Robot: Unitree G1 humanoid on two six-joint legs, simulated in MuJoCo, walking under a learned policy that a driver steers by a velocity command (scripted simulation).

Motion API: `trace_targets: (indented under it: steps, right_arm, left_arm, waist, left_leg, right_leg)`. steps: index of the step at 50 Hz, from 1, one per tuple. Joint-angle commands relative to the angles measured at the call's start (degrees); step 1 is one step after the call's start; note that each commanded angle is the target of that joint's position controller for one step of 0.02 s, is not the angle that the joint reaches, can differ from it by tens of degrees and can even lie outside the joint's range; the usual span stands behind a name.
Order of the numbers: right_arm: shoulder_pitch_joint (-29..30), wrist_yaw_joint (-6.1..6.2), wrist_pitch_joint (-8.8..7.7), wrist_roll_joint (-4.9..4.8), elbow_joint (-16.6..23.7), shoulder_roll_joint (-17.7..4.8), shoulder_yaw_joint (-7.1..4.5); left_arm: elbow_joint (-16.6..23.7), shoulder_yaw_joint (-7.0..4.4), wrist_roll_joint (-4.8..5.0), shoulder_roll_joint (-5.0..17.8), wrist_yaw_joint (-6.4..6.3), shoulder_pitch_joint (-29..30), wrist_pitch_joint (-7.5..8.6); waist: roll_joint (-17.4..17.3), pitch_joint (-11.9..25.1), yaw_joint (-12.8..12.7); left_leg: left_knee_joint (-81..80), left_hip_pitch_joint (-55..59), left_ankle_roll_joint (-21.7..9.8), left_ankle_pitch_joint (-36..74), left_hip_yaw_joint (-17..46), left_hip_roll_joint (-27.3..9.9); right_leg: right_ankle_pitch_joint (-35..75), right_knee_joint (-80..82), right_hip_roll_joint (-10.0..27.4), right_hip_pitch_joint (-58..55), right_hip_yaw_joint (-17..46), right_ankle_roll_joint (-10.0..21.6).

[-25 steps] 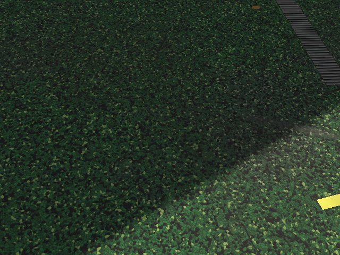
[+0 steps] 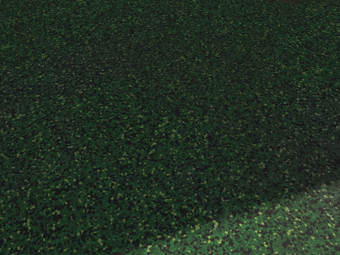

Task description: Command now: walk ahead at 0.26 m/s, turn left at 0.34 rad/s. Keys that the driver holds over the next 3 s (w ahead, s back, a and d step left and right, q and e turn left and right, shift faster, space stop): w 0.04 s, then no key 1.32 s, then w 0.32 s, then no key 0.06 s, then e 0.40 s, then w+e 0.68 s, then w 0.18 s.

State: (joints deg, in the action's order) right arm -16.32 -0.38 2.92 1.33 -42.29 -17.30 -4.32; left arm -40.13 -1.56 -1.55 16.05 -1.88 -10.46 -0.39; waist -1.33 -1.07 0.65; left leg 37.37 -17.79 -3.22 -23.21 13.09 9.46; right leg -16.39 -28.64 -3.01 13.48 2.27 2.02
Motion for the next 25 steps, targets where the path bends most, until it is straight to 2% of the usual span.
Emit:
trace_targets:
  steps: [1,2,3,5,7,9,11,13,15,16,17,18,19,20,21,22,23,24,25]
  right_arm:
    - [5.03,0.61,-2.37,1.31,5.97,-7.05,-1.23]
    - [2.99,-0.14,-2.75,1.00,4.11,-7.07,-1.23]
    - [0.88,-0.68,-2.84,0.80,2.35,-6.57,-1.10]
    - [0.06,-1.36,-2.90,1.21,0.69,-5.44,-0.84]
    - [1.56,-1.39,-2.93,0.93,0.75,-4.00,-0.31]
    - [4.12,-1.30,-2.73,0.71,0.94,-2.64,0.39]
    - [6.93,-1.36,-2.48,0.57,1.12,-0.90,1.38]
    - [9.25,-1.14,-2.31,0.10,1.20,0.01,2.03]
    - [8.73,-0.56,-2.35,-0.37,0.50,-0.30,2.19]
    - [7.10,-0.19,-2.60,-0.41,-0.32,-0.32,2.23]
    - [4.36,0.34,-3.15,-0.12,-1.51,-0.26,2.32]
    - [1.33,1.06,-3.88,0.55,-2.60,-2.67,1.86]
    - [-3.56,1.76,-4.54,1.26,-2.90,-6.77,1.37]
    - [-2.80,2.08,-3.92,-0.82,-4.56,-6.80,1.49]
    - [-2.37,1.68,-4.01,-1.20,-4.52,-3.42,2.32]
    - [0.09,1.67,-4.24,-1.03,-4.64,-2.10,2.99]
    - [2.82,1.92,-4.08,-0.57,-4.45,-0.91,3.57]
    - [4.25,2.36,-4.04,-0.57,-4.64,-1.07,3.69]
    - [5.19,2.55,-4.03,-0.50,-5.14,-1.28,3.71]
  left_arm:
    - [0.07,-3.49,-1.05,12.77,0.00,-6.20,1.37]
    - [0.04,-2.50,-0.16,9.06,0.58,-3.69,1.78]
    - [0.18,-2.04,0.09,7.30,0.94,-2.11,2.19]
    - [-0.93,-1.52,0.35,5.59,0.96,-3.43,3.11]
    - [-2.71,-1.68,0.60,5.88,1.34,-6.20,3.94]
    - [-4.10,-1.70,0.71,5.76,1.47,-8.15,4.07]
    - [-5.13,-1.42,0.81,5.24,1.49,-9.09,3.61]
    - [-6.41,-1.41,0.70,5.66,1.49,-11.08,2.96]
    - [-7.46,-1.48,0.72,6.20,1.38,-12.19,2.40]
    - [-7.73,-1.43,0.95,6.27,1.22,-11.67,2.22]
    - [-7.99,-1.27,1.29,6.12,1.02,-10.85,2.17]
    - [-8.05,-0.89,1.37,5.34,0.94,-11.40,2.52]
    - [-6.05,0.08,1.28,2.73,0.90,-11.97,2.83]
    - [-7.95,0.51,2.54,0.36,0.69,-15.85,1.34]
    - [-8.51,-0.24,1.67,3.91,0.11,-12.56,0.15]
    - [-8.45,-0.33,1.03,3.42,0.23,-9.95,-0.30]
    - [-9.35,-0.16,0.84,2.47,0.42,-9.64,-0.67]
    - [-9.85,-0.17,0.62,2.05,0.66,-9.50,-1.03]
    - [-10.98,0.11,0.44,1.05,0.74,-10.69,-1.21]
  waist:
    - [7.47,-6.33,-2.08]
    - [6.96,-6.69,-0.35]
    - [7.24,-6.48,0.59]
    - [8.04,-4.66,0.02]
    - [7.68,-3.43,-0.48]
    - [8.25,-2.11,-1.33]
    - [9.29,-0.98,-2.28]
    - [10.55,-0.24,-3.69]
    - [10.92,0.27,-3.67]
    - [10.04,0.44,-2.48]
    - [7.89,0.89,-0.23]
    - [4.67,3.54,1.11]
    - [-3.05,9.62,1.76]
    - [-11.95,12.10,0.32]
    - [-7.04,8.30,1.37]
    - [-5.59,4.53,0.91]
    - [-3.83,3.09,-0.36]
    - [-4.62,1.46,-1.34]
    - [-5.43,1.53,-2.23]
  left_leg:
    - [17.19,-23.19,0.05,-3.16,0.57,-2.78]
    - [18.22,-21.87,0.63,0.78,-0.25,-3.55]
    - [18.74,-19.78,1.70,3.36,-1.42,-3.66]
    - [20.87,-16.96,2.89,6.06,-4.11,-3.95]
    - [19.55,-16.32,3.77,6.42,-6.05,-4.51]
    - [15.26,-15.31,4.58,6.40,-8.92,-5.97]
    - [8.46,-11.40,4.85,7.02,-12.83,-7.67]
    - [2.21,-6.39,4.23,7.04,-15.58,-7.12]
    - [-2.75,-2.21,2.92,8.05,-16.35,-6.33]
    - [-7.18,1.15,1.97,10.18,-16.17,-6.18]
    - [-15.34,7.38,1.06,16.65,-15.12,-6.70]
    - [-18.33,16.08,0.22,24.39,-9.87,-11.44]
    - [-16.28,26.61,-1.99,43.07,2.78,-24.46]
    - [-15.46,22.79,-10.71,52.05,8.17,-30.00]
    - [-17.25,20.53,-11.95,45.00,8.61,-28.67]
    - [-18.99,17.39,-11.20,39.93,6.59,-26.88]
    - [-20.54,14.82,-9.52,35.88,4.24,-24.77]
    - [-21.81,12.11,-8.16,34.76,1.97,-23.26]
    - [-22.07,10.61,-7.15,35.15,-0.33,-21.52]
  right_leg:
    - [-30.92,22.47,23.55,-7.40,34.50,9.48]
    - [-26.77,22.24,19.69,-7.09,28.68,8.28]
    - [-17.86,21.72,16.36,-7.08,22.15,7.11]
    - [0.68,20.02,13.47,-7.72,14.02,7.33]
    - [20.35,17.12,13.45,-9.61,9.46,8.20]
    - [33.64,14.38,13.38,-11.45,6.28,8.72]
    - [40.70,11.96,12.62,-11.02,3.64,8.45]
    - [44.02,9.53,12.26,-10.04,2.98,7.93]
    - [44.11,7.33,12.98,-9.90,4.49,7.47]
    - [42.34,5.79,13.16,-9.24,5.21,6.85]
    - [39.08,3.30,12.60,-7.21,4.99,5.21]
    - [33.95,0.14,11.63,-3.90,4.16,2.85]
    - [14.13,-7.55,9.34,2.03,1.69,0.87]
    - [-13.61,-10.97,3.30,1.36,-1.43,0.28]
    - [-19.52,-15.26,3.13,4.24,-0.40,0.23]
    - [-19.12,-16.99,3.05,6.05,0.20,-0.01]
    - [-16.75,-16.54,3.82,5.37,0.70,-0.54]
    - [-14.06,-14.75,4.37,4.15,0.45,-1.07]
    - [-11.87,-13.58,4.25,2.01,-0.05,-1.70]
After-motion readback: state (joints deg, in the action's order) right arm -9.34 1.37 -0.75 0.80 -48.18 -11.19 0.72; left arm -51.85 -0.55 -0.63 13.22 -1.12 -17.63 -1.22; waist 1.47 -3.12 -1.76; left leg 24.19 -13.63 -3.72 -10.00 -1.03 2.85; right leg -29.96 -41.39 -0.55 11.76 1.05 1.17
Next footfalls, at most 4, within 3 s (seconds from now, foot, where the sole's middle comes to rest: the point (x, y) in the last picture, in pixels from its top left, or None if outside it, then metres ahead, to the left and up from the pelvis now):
0.36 left None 0.17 0.11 -0.77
0.66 right None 0.15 -0.10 -0.77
2.06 right None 0.44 -0.01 -0.77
2.62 left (142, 244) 0.54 0.16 -0.77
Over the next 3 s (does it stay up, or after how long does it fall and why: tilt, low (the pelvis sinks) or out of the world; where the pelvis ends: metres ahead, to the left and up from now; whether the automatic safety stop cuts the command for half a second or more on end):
stays up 0.58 0.00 0.00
